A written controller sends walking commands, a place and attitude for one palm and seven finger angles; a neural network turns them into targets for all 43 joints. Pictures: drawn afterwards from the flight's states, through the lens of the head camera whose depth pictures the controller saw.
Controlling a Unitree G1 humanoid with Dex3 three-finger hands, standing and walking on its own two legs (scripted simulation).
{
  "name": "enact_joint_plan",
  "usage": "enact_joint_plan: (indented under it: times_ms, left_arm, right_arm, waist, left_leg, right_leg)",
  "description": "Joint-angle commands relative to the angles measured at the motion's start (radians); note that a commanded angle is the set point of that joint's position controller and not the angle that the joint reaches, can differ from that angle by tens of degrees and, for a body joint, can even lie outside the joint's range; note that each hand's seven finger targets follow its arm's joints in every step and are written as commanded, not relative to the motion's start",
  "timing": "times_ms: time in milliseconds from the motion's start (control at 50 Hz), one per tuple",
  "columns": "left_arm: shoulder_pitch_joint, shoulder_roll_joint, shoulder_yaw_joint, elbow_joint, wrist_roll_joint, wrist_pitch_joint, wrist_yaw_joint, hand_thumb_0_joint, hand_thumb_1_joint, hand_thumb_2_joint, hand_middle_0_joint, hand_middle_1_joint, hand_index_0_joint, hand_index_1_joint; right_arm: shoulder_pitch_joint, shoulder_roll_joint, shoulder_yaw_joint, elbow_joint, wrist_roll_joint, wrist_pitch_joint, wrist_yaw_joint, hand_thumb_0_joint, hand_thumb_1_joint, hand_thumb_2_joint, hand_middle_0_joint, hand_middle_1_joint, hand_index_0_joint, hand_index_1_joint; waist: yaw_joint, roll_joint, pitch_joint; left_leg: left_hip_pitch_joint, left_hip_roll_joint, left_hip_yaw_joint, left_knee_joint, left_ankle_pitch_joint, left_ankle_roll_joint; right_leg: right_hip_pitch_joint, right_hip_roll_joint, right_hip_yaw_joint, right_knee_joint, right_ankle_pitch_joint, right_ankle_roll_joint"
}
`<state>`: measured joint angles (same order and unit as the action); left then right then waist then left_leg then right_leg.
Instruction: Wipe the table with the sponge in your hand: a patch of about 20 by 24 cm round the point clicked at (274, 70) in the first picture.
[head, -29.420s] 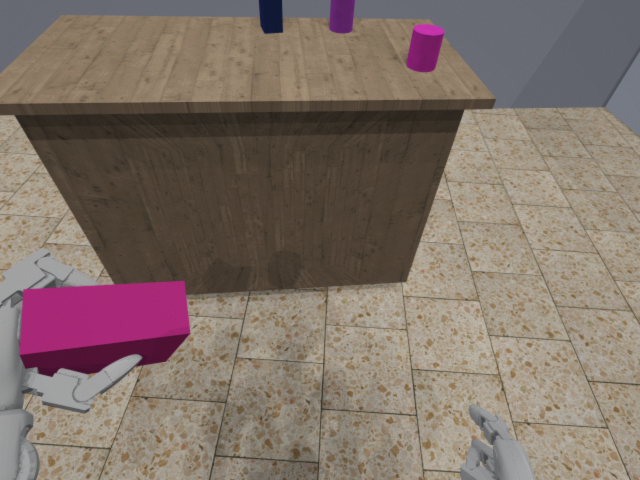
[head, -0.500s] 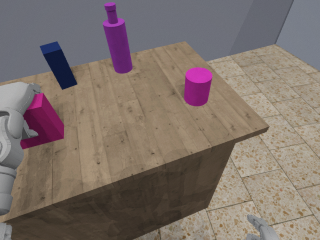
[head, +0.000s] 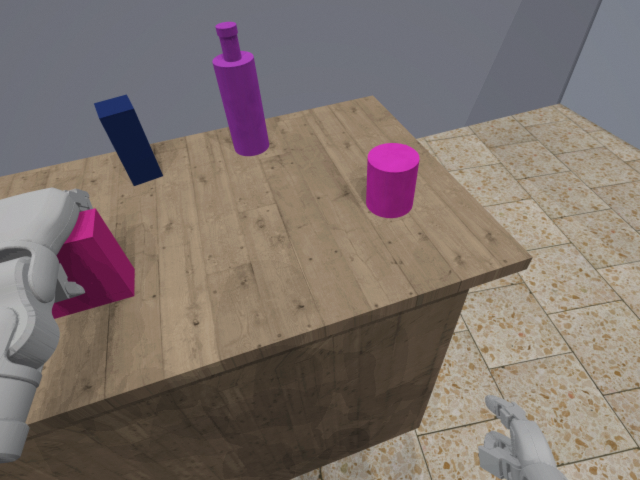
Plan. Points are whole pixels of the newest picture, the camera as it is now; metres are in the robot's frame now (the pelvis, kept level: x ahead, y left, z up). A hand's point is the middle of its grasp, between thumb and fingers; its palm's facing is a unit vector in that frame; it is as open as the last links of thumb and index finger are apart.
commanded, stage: wipe back along the first lane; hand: left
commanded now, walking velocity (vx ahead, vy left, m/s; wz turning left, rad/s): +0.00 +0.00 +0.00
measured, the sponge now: (74, 277) +0.31 +0.35 +0.11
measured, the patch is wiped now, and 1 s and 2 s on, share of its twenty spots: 1.00 1.00 1.00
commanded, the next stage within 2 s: lift the sponge slowly off the table in 0.78 s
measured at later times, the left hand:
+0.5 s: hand (54, 278) +0.27 +0.33 +0.16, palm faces +0.10 -0.01 -0.99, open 9.4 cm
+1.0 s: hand (44, 314) +0.23 +0.31 +0.16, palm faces +0.14 -0.04 -0.99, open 9.4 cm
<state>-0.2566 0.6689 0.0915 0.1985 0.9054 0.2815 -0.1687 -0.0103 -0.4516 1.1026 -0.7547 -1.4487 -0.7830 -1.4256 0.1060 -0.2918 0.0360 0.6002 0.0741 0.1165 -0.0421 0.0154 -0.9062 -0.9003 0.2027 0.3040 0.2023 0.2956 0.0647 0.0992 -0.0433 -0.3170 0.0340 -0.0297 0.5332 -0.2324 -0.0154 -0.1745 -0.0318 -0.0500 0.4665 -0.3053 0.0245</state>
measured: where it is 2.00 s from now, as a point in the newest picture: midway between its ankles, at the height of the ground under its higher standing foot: outside the picture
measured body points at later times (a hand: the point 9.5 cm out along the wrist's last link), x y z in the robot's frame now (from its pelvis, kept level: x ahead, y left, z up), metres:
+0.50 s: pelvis +0.01 +0.01 +0.00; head +0.01 -0.03 +0.44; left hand +0.26 +0.33 +0.21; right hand +0.24 -0.21 -0.09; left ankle +0.03 +0.13 -0.74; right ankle -0.04 -0.14 -0.74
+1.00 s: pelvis +0.00 +0.01 -0.01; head -0.01 -0.03 +0.44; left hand +0.21 +0.31 +0.21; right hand +0.26 -0.19 -0.07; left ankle +0.03 +0.13 -0.74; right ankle -0.04 -0.14 -0.74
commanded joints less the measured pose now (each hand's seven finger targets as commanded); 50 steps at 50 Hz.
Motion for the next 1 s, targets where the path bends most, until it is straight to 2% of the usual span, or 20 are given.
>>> enact_joint_plan:
  times_ms: [0, 160, 220, 260, 300, 340, 380, 400, 440, 460, 480, 560, 600, 660, 700, 760, 800, 900, 920, 980]
  left_arm:
    - [-0.037, 0.206, 0.067, -0.095, -0.018, 0.009, -0.037, 0.000, 0.100, 1.300, -1.200, -1.600, -1.200, -1.600]
    - [0.106, 0.202, 0.104, -0.241, -0.057, 0.024, -0.038, 0.000, 0.100, 1.300, -1.200, -1.600, -1.200, -1.600]
    - [0.166, 0.158, 0.081, -0.287, -0.073, 0.036, -0.029, 0.000, 0.100, 1.300, -1.200, -1.600, -1.200, -1.600]
    - [0.212, 0.185, 0.117, -0.323, -0.075, 0.046, -0.019, 0.000, 0.100, 1.300, -1.200, -1.600, -1.200, -1.600]
    - [0.252, 0.124, 0.077, -0.368, -0.092, 0.056, -0.014, 0.000, 0.100, 1.300, -1.200, -1.600, -1.200, -1.600]
    - [0.286, 0.127, 0.086, -0.386, -0.098, 0.074, -0.005, 0.000, 0.100, 1.300, -1.200, -1.600, -1.200, -1.600]
    - [0.254, 0.127, 0.081, -0.414, -0.094, 0.088, 0.003, 0.000, 0.100, 1.300, -1.200, -1.600, -1.200, -1.600]
    - [0.297, 0.098, 0.064, -0.423, -0.099, 0.096, 0.005, 0.000, 0.100, 1.300, -1.200, -1.600, -1.200, -1.600]
    - [0.292, 0.113, 0.069, -0.432, -0.099, 0.115, 0.009, 0.000, 0.100, 1.300, -1.200, -1.600, -1.200, -1.600]
    - [0.263, 0.125, 0.073, -0.437, -0.087, 0.125, 0.010, 0.000, 0.100, 1.300, -1.200, -1.600, -1.200, -1.600]
    - [0.256, 0.092, 0.042, -0.453, -0.090, 0.130, 0.010, 0.000, 0.100, 1.300, -1.200, -1.600, -1.200, -1.600]
    - [0.315, 0.116, 0.066, -0.491, -0.082, 0.157, 0.005, 0.000, 0.100, 1.300, -1.200, -1.600, -1.200, -1.600]
    - [0.361, 0.068, 0.028, -0.520, -0.089, 0.163, -0.001, 0.000, 0.100, 1.300, -1.200, -1.600, -1.200, -1.600]
    - [0.432, 0.082, 0.058, -0.577, -0.090, 0.174, 0.000, 0.000, 0.100, 1.300, -1.200, -1.600, -1.200, -1.600]
    - [0.459, 0.053, 0.035, -0.609, -0.099, 0.177, 0.001, 0.000, 0.100, 1.300, -1.200, -1.600, -1.200, -1.600]
    - [0.468, 0.087, 0.072, -0.632, -0.095, 0.187, 0.012, 0.000, 0.100, 1.300, -1.200, -1.600, -1.200, -1.600]
    - [0.508, 0.066, 0.060, -0.637, -0.104, 0.193, 0.017, 0.000, 0.100, 1.300, -1.200, -1.600, -1.200, -1.600]
    - [0.434, 0.070, 0.042, -0.656, -0.094, 0.202, 0.029, 0.000, 0.100, 1.300, -1.200, -1.600, -1.200, -1.600]
    - [0.435, 0.102, 0.069, -0.639, -0.090, 0.200, 0.032, 0.000, 0.100, 1.300, -1.200, -1.600, -1.200, -1.600]
    - [0.339, 0.093, 0.038, -0.685, -0.084, 0.194, 0.033, 0.000, 0.100, 1.300, -1.200, -1.600, -1.200, -1.600]
  right_arm:
    - [-0.134, -0.122, -0.050, -0.167, 0.000, -0.040, -0.007, 0.000, -0.900, -0.900, 0.200, 0.300, 0.200, 0.300]
    - [-0.164, -0.112, -0.045, -0.197, 0.001, -0.049, 0.000, 0.000, -0.900, -0.900, 0.200, 0.300, 0.200, 0.300]
    - [-0.151, -0.111, -0.048, -0.200, -0.001, -0.053, 0.000, 0.000, -0.900, -0.900, 0.200, 0.300, 0.200, 0.300]
    - [-0.180, -0.108, -0.045, -0.207, 0.000, -0.058, 0.002, 0.000, -0.900, -0.900, 0.200, 0.300, 0.200, 0.300]
    - [-0.165, -0.102, -0.044, -0.214, 0.000, -0.063, 0.003, 0.000, -0.900, -0.900, 0.200, 0.300, 0.200, 0.300]
    - [-0.173, -0.104, -0.044, -0.208, -0.001, -0.060, 0.004, 0.000, -0.900, -0.900, 0.200, 0.300, 0.200, 0.300]
    - [-0.181, -0.101, -0.038, -0.213, -0.001, -0.067, 0.001, 0.000, -0.900, -0.900, 0.200, 0.300, 0.200, 0.300]
    - [-0.189, -0.097, -0.039, -0.214, 0.001, -0.069, 0.003, 0.000, -0.900, -0.900, 0.200, 0.300, 0.200, 0.300]
    - [-0.193, -0.100, -0.037, -0.206, 0.000, -0.066, 0.000, 0.000, -0.900, -0.900, 0.200, 0.300, 0.200, 0.300]
    - [-0.227, -0.096, -0.031, -0.208, 0.003, -0.069, -0.001, 0.000, -0.900, -0.900, 0.200, 0.300, 0.200, 0.300]
    - [-0.205, -0.095, -0.029, -0.216, 0.001, -0.072, -0.002, 0.000, -0.900, -0.900, 0.200, 0.300, 0.200, 0.300]
    - [-0.249, -0.091, -0.022, -0.214, 0.002, -0.070, 0.002, 0.000, -0.900, -0.900, 0.200, 0.300, 0.200, 0.300]
    - [-0.230, -0.087, -0.021, -0.220, 0.002, -0.070, 0.004, 0.000, -0.900, -0.900, 0.200, 0.300, 0.200, 0.300]
    - [-0.267, -0.080, -0.018, -0.226, 0.001, -0.070, 0.012, 0.000, -0.900, -0.900, 0.200, 0.300, 0.200, 0.300]
    - [-0.246, -0.079, -0.019, -0.232, 0.000, -0.069, 0.011, 0.000, -0.900, -0.900, 0.200, 0.300, 0.200, 0.300]
    - [-0.277, -0.076, -0.016, -0.230, -0.002, -0.070, 0.008, 0.000, -0.900, -0.900, 0.200, 0.300, 0.200, 0.300]
    - [-0.250, -0.080, -0.017, -0.232, -0.003, -0.070, 0.004, 0.000, -0.900, -0.900, 0.200, 0.300, 0.200, 0.300]
    - [-0.259, -0.079, -0.014, -0.229, -0.003, -0.077, -0.007, 0.000, -0.900, -0.900, 0.200, 0.300, 0.200, 0.300]
    - [-0.249, -0.085, -0.017, -0.217, -0.005, -0.076, -0.011, 0.000, -0.900, -0.900, 0.200, 0.300, 0.200, 0.300]
    - [-0.268, -0.073, -0.009, -0.230, -0.003, -0.091, -0.019, 0.000, -0.900, -0.900, 0.200, 0.300, 0.200, 0.300]
  waist:
    - [0.014, -0.101, -0.161]
    - [0.028, -0.078, -0.158]
    - [0.028, -0.102, -0.151]
    - [0.040, -0.098, -0.158]
    - [0.037, -0.102, -0.167]
    - [0.042, -0.108, -0.146]
    - [0.040, -0.110, -0.153]
    - [0.043, -0.096, -0.148]
    - [0.044, -0.116, -0.133]
    - [0.041, -0.096, -0.124]
    - [0.043, -0.110, -0.152]
    - [0.053, -0.088, -0.151]
    - [0.052, -0.093, -0.151]
    - [0.063, -0.086, -0.149]
    - [0.062, -0.101, -0.148]
    - [0.066, -0.090, -0.124]
    - [0.070, -0.102, -0.124]
    - [0.063, -0.082, -0.111]
    - [0.067, -0.089, -0.114]
    - [0.065, -0.038, -0.123]
  left_leg:
    - [0.141, -0.072, 0.044, -0.024, 0.225, 0.057]
    - [0.132, -0.071, 0.046, 0.001, 0.266, 0.057]
    - [0.127, -0.071, 0.049, 0.009, 0.275, 0.056]
    - [0.128, -0.067, 0.044, 0.011, 0.284, 0.055]
    - [0.126, -0.067, 0.045, 0.011, 0.295, 0.053]
    - [0.119, -0.063, 0.041, 0.003, 0.283, 0.050]
    - [0.116, -0.063, 0.040, 0.003, 0.275, 0.049]
    - [0.122, -0.061, 0.040, 0.002, 0.277, 0.048]
    - [0.116, -0.060, 0.037, -0.006, 0.253, 0.046]
    - [0.119, -0.056, 0.037, -0.008, 0.235, 0.044]
    - [0.118, -0.062, 0.035, -0.006, 0.250, 0.046]
    - [0.126, -0.055, 0.033, -0.007, 0.256, 0.042]
    - [0.125, -0.055, 0.033, -0.006, 0.271, 0.043]
    - [0.124, -0.052, 0.030, 0.000, 0.277, 0.043]
    - [0.120, -0.053, 0.034, 0.001, 0.270, 0.043]
    - [0.113, -0.049, 0.031, -0.004, 0.234, 0.042]
    - [0.112, -0.051, 0.035, -0.002, 0.239, 0.041]
    - [0.115, -0.053, 0.032, -0.007, 0.208, 0.040]
    - [0.117, -0.050, 0.028, -0.010, 0.204, 0.039]
    - [0.123, -0.055, 0.024, -0.019, 0.176, 0.039]
  right_leg:
    - [-0.018, 0.072, -0.030, -0.054, 0.292, -0.068]
    - [-0.011, 0.072, -0.024, -0.031, 0.353, -0.064]
    - [-0.019, 0.069, -0.033, -0.022, 0.370, -0.055]
    - [-0.011, 0.072, -0.025, -0.016, 0.375, -0.061]
    - [-0.012, 0.068, -0.038, -0.007, 0.380, -0.052]
    - [-0.022, 0.070, -0.042, -0.010, 0.360, -0.052]
    - [-0.024, 0.072, -0.041, -0.007, 0.341, -0.054]
    - [-0.027, 0.071, -0.043, -0.008, 0.340, -0.053]
    - [-0.035, 0.072, -0.043, -0.013, 0.319, -0.051]
    - [-0.045, 0.078, -0.033, -0.016, 0.294, -0.058]
    - [-0.030, 0.074, -0.043, -0.007, 0.302, -0.055]
    - [-0.026, 0.079, -0.033, -0.006, 0.307, -0.062]
    - [-0.027, 0.073, -0.045, -0.001, 0.313, -0.055]
    - [-0.022, 0.081, -0.033, 0.001, 0.328, -0.061]
    - [-0.025, 0.074, -0.044, 0.005, 0.317, -0.052]
    - [-0.039, 0.083, -0.031, -0.004, 0.281, -0.057]
    - [-0.037, 0.075, -0.040, -0.001, 0.279, -0.050]
    - [-0.056, 0.077, -0.036, -0.005, 0.230, -0.052]
    - [-0.054, 0.077, -0.035, -0.006, 0.224, -0.053]
    - [-0.057, 0.078, -0.034, -0.009, 0.168, -0.058]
